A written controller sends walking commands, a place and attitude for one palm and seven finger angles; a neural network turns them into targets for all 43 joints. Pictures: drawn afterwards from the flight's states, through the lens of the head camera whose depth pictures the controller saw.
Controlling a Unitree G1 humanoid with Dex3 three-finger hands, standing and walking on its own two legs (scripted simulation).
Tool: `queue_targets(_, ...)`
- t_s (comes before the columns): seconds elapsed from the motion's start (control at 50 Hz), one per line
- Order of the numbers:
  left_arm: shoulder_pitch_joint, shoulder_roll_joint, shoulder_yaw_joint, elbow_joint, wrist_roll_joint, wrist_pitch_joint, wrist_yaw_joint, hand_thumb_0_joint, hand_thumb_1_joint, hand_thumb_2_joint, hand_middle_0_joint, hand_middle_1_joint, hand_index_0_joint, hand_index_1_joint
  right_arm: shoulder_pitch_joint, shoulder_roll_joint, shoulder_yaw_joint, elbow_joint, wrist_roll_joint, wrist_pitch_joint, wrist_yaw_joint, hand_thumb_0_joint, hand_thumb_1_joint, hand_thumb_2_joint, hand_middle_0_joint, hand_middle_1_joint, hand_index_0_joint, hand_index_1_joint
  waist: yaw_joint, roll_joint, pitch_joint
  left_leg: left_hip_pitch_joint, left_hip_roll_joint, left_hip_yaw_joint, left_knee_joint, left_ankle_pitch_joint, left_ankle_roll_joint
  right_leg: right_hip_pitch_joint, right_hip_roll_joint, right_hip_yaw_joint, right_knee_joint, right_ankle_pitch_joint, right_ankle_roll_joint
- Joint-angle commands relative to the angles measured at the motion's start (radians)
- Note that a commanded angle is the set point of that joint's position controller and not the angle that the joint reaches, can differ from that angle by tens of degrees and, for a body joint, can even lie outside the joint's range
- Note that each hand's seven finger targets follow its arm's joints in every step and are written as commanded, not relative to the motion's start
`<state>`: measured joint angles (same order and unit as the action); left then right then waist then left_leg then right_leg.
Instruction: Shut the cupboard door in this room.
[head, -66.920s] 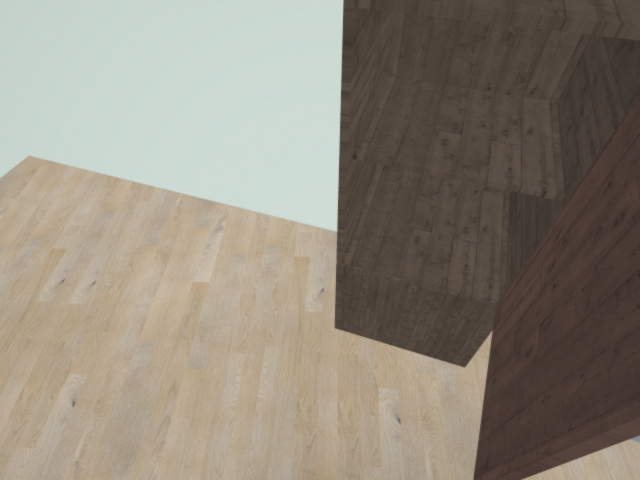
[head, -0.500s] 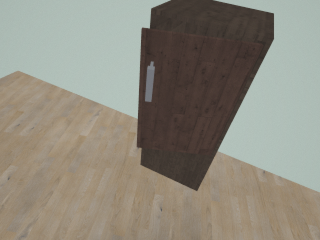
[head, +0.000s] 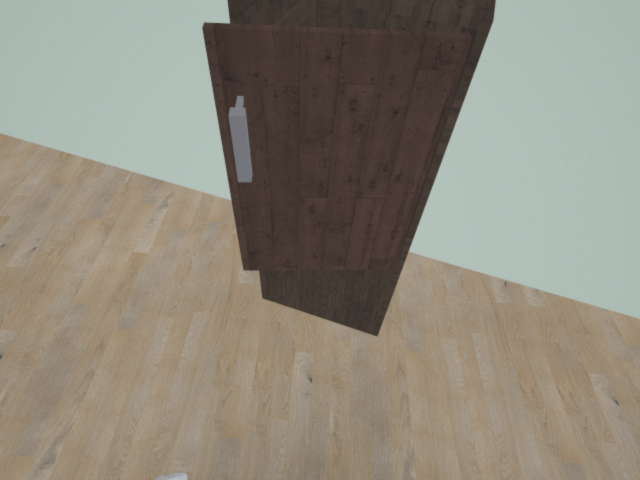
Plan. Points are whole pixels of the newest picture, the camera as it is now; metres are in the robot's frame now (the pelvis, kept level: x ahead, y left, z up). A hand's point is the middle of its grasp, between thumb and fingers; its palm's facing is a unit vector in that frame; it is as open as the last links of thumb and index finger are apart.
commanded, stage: look again from close up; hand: left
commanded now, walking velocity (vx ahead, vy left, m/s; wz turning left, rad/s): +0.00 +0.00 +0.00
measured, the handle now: (242, 139) +0.63 +0.13 +0.07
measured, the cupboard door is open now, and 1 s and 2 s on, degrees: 21 21 21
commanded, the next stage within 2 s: shuffle to correct the standing spot in 0.42 s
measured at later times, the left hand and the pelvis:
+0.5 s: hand out of the picture +0.01 +0.15 -0.18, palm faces +0.05 -0.98 -0.18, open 7.3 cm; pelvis +0.02 -0.02 +0.00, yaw +1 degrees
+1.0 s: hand out of the picture +0.01 +0.14 -0.18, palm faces +0.09 -0.98 -0.18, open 7.4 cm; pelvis +0.06 -0.03 -0.01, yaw +2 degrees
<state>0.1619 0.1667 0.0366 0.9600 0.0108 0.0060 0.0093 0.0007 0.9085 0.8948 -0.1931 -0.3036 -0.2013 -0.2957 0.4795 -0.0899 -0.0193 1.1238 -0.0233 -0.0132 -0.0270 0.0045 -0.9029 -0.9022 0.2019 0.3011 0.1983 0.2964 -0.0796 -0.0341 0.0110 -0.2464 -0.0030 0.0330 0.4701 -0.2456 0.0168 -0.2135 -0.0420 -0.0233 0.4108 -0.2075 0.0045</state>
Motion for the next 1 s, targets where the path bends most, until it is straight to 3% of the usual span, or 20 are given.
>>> queue_targets(0.0,0.134,0.150,0.015,0.009,0.002,-0.017,0.022,0.000,0.900,0.900,-0.200,-0.300,-0.200,-0.300,0.001,-0.079,-0.016,-0.051,0.004,-0.005,-0.001,0.000,-0.900,-0.900,0.200,0.300,0.200,0.300,0.061,-0.035,0.038,-0.129,0.038,0.001,0.073,-0.141,-0.028,0.062,-0.272,0.223,-0.142,-0.090,-0.140)
queue_targets(0.02,0.097,0.122,0.011,0.009,-0.002,-0.028,0.022,0.000,0.900,0.900,-0.200,-0.300,-0.200,-0.300,-0.003,-0.069,-0.012,-0.035,-0.001,0.004,0.001,0.000,-0.900,-0.900,0.200,0.300,0.200,0.300,0.051,-0.123,0.065,-0.076,0.052,-0.005,0.056,-0.060,-0.031,-0.007,-0.202,0.193,-0.149,-0.052,-0.121)
queue_targets(0.04,0.084,0.093,0.001,0.019,-0.004,-0.031,0.022,0.000,0.900,0.900,-0.200,-0.300,-0.200,-0.300,0.006,-0.073,-0.011,-0.023,0.000,0.003,-0.001,0.000,-0.900,-0.900,0.200,0.300,0.200,0.300,0.039,-0.111,0.082,-0.022,0.055,-0.016,0.017,0.028,-0.032,-0.040,-0.161,0.148,-0.122,0.014,-0.099)
queue_targets(0.08,0.104,0.048,-0.001,0.025,-0.003,-0.037,0.025,0.000,0.900,0.900,-0.200,-0.300,-0.200,-0.300,0.012,-0.080,-0.013,-0.011,0.001,-0.011,-0.003,0.000,-0.900,-0.900,0.200,0.300,0.200,0.300,0.044,-0.018,0.036,0.039,0.082,-0.037,-0.033,0.244,-0.029,0.010,-0.095,0.059,-0.018,0.245,-0.058)
queue_targets(0.12,0.130,0.047,-0.008,0.043,-0.006,-0.038,0.028,0.000,0.900,0.900,-0.200,-0.300,-0.200,-0.300,-0.034,-0.109,-0.013,-0.004,0.005,-0.019,-0.008,0.000,-0.900,-0.900,0.200,0.300,0.200,0.300,0.064,0.069,-0.010,0.072,0.107,-0.045,-0.031,0.398,-0.025,0.066,-0.077,0.034,0.017,0.357,-0.030)
queue_targets(0.18,0.152,0.065,-0.009,0.065,-0.006,-0.037,0.031,0.000,0.900,0.900,-0.200,-0.300,-0.200,-0.300,-0.081,-0.119,-0.012,-0.010,0.011,-0.015,-0.014,0.000,-0.900,-0.900,0.200,0.300,0.200,0.300,0.068,0.067,-0.026,0.089,0.110,-0.038,-0.022,0.452,-0.025,0.105,-0.087,0.037,0.024,0.459,-0.022)
queue_targets(0.28,0.154,0.077,-0.015,0.086,-0.002,-0.031,0.032,0.000,0.900,0.900,-0.200,-0.300,-0.200,-0.300,-0.154,-0.138,-0.014,-0.012,0.014,-0.003,-0.016,0.000,-0.900,-0.900,0.200,0.300,0.200,0.300,0.066,0.005,-0.021,0.125,0.111,-0.036,-0.048,0.385,-0.026,0.099,-0.092,0.036,0.006,0.470,-0.017)
queue_targets(0.36,0.159,0.082,-0.019,0.098,0.001,-0.026,0.030,0.000,0.900,0.900,-0.200,-0.300,-0.200,-0.300,-0.202,-0.157,-0.012,-0.018,0.016,0.002,-0.013,0.000,-0.900,-0.900,0.200,0.300,0.200,0.300,0.071,0.016,0.004,0.145,0.112,-0.044,-0.079,0.333,-0.019,0.068,-0.085,0.041,-0.029,0.341,-0.011)
queue_targets(0.5,0.177,0.087,-0.022,0.116,0.003,-0.024,0.028,0.000,0.900,0.900,-0.200,-0.300,-0.200,-0.300,-0.242,-0.163,-0.007,-0.023,0.016,0.005,-0.009,0.000,-0.900,-0.900,0.200,0.300,0.200,0.300,0.077,0.027,0.024,0.142,0.106,-0.051,-0.113,0.253,-0.015,0.061,-0.083,0.049,-0.067,0.238,-0.006)
queue_targets(0.58,0.192,0.079,-0.018,0.127,0.008,-0.018,0.018,0.000,0.900,0.900,-0.200,-0.300,-0.200,-0.300,-0.218,-0.166,-0.012,-0.014,0.009,0.006,-0.006,0.000,-0.900,-0.900,0.200,0.300,0.200,0.300,0.074,0.024,0.053,0.108,0.098,-0.052,-0.125,0.012,-0.004,0.025,-0.062,0.042,-0.079,-0.069,-0.011)
queue_targets(0.64,0.205,0.078,-0.007,0.125,0.012,-0.011,0.010,0.000,0.900,0.900,-0.200,-0.300,-0.200,-0.300,-0.210,-0.163,-0.018,-0.020,0.003,0.006,-0.004,0.000,-0.900,-0.900,0.200,0.300,0.200,0.300,0.077,0.041,0.116,0.049,0.100,-0.069,-0.140,-0.148,0.006,-0.025,-0.055,0.048,-0.063,-0.197,-0.024)
queue_targets(0.72,0.226,0.065,0.000,0.119,0.015,-0.010,0.001,0.000,0.900,0.900,-0.200,-0.300,-0.200,-0.300,-0.187,-0.171,-0.025,-0.030,0.000,0.005,-0.006,0.000,-0.900,-0.900,0.200,0.300,0.200,0.300,0.080,0.087,0.173,-0.009,0.131,-0.119,-0.175,-0.259,0.028,-0.065,-0.032,0.027,-0.007,-0.226,-0.030)
queue_targets(0.8,0.255,0.049,0.006,0.113,0.015,-0.015,-0.006,0.000,0.900,0.900,-0.200,-0.300,-0.200,-0.300,-0.150,-0.181,-0.033,-0.032,0.001,-0.005,-0.011,0.000,-0.900,-0.900,0.200,0.300,0.200,0.300,0.089,0.121,0.151,-0.012,0.179,-0.165,-0.175,-0.211,0.059,-0.049,-0.014,-0.012,0.072,-0.149,-0.033)
queue_targets(0.84,0.284,0.052,0.010,0.118,0.015,-0.022,-0.006,0.000,0.900,0.900,-0.200,-0.300,-0.200,-0.300,-0.147,-0.171,-0.034,-0.036,0.002,-0.011,-0.013,0.000,-0.900,-0.900,0.200,0.300,0.200,0.300,0.101,0.073,0.117,-0.030,0.159,-0.126,-0.091,-0.110,0.054,0.006,-0.032,0.021,0.046,-0.110,-0.045)
queue_targets(0.86,0.302,0.063,0.015,0.126,0.014,-0.024,-0.004,0.000,0.900,0.900,-0.200,-0.300,-0.200,-0.300,-0.156,-0.152,-0.030,-0.042,0.003,-0.013,-0.013,0.000,-0.900,-0.900,0.200,0.300,0.200,0.300,0.112,0.016,0.119,-0.076,0.124,-0.079,-0.018,-0.063,0.039,0.054,-0.056,0.062,0.014,-0.084,-0.060)
queue_targets(0.9,0.370,0.113,0.032,0.150,0.011,-0.030,0.008,0.000,0.900,0.900,-0.200,-0.300,-0.200,-0.300,-0.184,-0.097,-0.016,-0.064,0.004,-0.017,-0.010,0.000,-0.900,-0.900,0.200,0.300,0.200,0.300,0.131,-0.179,0.095,-0.224,0.032,0.066,0.206,-0.108,-0.004,0.193,-0.188,0.231,-0.083,0.037,-0.131)
queue_targets(0.92,0.401,0.124,0.036,0.156,0.010,-0.034,0.012,0.000,0.900,0.900,-0.200,-0.300,-0.200,-0.300,-0.227,-0.096,-0.016,-0.082,0.002,-0.016,-0.007,0.000,-0.900,-0.900,0.200,0.300,0.200,0.300,0.149,-0.208,0.098,-0.295,0.037,0.067,0.313,-0.248,-0.012,0.229,-0.252,0.289,-0.114,0.153,-0.183)
queue_targets(0.94,0.408,0.115,0.035,0.159,0.014,-0.039,0.016,0.000,0.900,0.900,-0.200,-0.300,-0.200,-0.300,-0.255,-0.103,-0.020,-0.095,0.003,-0.018,-0.006,0.000,-0.900,-0.900,0.200,0.300,0.200,0.300,0.154,-0.194,0.098,-0.342,0.052,0.044,0.401,-0.296,-0.013,0.258,-0.274,0.304,-0.110,0.269,-0.223)
queue_targets(0.96,0.411,0.106,0.034,0.162,0.017,-0.040,0.020,0.000,0.900,0.900,-0.200,-0.300,-0.200,-0.300,-0.273,-0.098,-0.022,-0.100,0.004,-0.021,-0.003,0.000,-0.900,-0.900,0.200,0.300,0.200,0.300,0.156,-0.132,0.094,-0.367,0.062,0.042,0.443,-0.312,-0.013,0.280,-0.288,0.289,-0.089,0.365,-0.246)
queue_targets(0.98,0.382,0.102,0.036,0.158,0.022,-0.040,0.025,0.000,0.900,0.900,-0.200,-0.300,-0.200,-0.300,-0.272,-0.088,-0.022,-0.099,0.008,-0.024,-0.001,0.000,-0.900,-0.900,0.200,0.300,0.200,0.300,0.139,-0.104,0.096,-0.359,0.078,0.033,0.411,-0.323,-0.012,0.281,-0.282,0.242,-0.059,0.404,-0.246)
